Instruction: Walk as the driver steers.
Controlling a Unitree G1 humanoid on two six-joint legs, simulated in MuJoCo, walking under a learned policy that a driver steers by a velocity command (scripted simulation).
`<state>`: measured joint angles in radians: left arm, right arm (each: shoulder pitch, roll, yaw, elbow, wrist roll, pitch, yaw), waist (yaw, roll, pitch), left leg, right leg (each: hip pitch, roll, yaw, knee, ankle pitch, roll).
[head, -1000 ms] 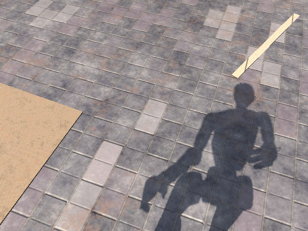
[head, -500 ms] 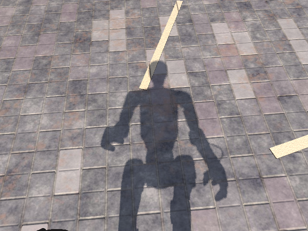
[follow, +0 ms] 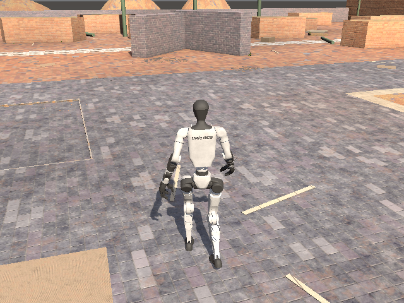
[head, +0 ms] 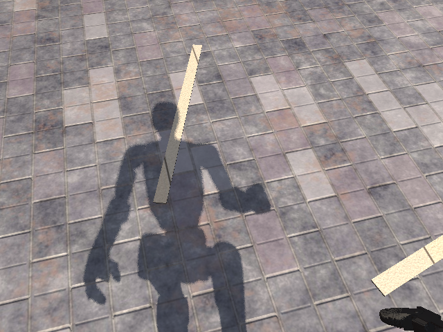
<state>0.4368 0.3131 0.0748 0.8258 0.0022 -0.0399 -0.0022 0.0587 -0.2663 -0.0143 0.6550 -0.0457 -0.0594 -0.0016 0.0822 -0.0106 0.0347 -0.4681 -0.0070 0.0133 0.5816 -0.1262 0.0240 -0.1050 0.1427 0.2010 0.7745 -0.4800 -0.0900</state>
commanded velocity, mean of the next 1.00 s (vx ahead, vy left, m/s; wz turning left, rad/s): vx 0.50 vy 0.00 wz -0.58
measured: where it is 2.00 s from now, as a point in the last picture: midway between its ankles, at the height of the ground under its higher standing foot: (369, 201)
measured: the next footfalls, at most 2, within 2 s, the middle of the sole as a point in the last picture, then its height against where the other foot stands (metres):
right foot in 0.48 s outside the picture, level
left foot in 1.02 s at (294, 253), level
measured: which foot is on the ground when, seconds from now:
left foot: down 0.00-0.48, up 0.50-1.00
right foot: up 0.00-0.46, down 0.48-1.00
